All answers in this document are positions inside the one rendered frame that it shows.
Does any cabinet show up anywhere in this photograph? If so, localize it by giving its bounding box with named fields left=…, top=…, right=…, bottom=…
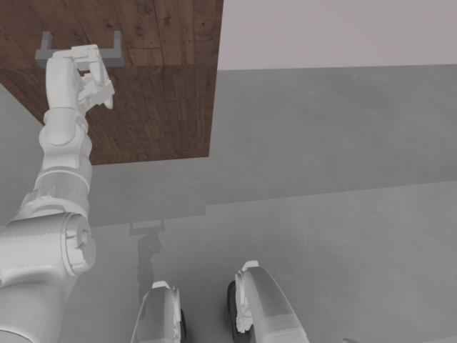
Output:
left=0, top=0, right=224, bottom=166

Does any left robot forearm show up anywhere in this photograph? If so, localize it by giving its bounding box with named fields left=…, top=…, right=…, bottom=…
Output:
left=0, top=107, right=92, bottom=281

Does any right robot foot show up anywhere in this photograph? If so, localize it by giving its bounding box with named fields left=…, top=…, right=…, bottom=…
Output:
left=227, top=281, right=251, bottom=343

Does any left robot hand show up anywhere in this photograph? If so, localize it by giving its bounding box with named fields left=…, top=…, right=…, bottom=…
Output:
left=46, top=44, right=115, bottom=117

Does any right robot shin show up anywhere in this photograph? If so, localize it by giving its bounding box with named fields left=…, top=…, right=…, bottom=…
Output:
left=236, top=260, right=258, bottom=332

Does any handle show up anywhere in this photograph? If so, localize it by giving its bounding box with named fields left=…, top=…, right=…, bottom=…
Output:
left=35, top=31, right=124, bottom=69

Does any drawer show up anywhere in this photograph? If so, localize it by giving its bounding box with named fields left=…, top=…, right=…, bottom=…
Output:
left=0, top=0, right=215, bottom=69

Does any robot left upper arm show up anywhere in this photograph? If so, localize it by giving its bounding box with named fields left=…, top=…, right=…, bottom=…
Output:
left=0, top=212, right=96, bottom=343

